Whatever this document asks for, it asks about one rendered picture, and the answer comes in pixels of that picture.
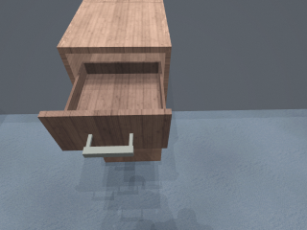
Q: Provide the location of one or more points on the cabinet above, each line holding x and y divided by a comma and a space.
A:
119, 30

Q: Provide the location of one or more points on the drawer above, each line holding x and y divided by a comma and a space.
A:
110, 100

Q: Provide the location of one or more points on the handle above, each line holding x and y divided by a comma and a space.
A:
108, 151

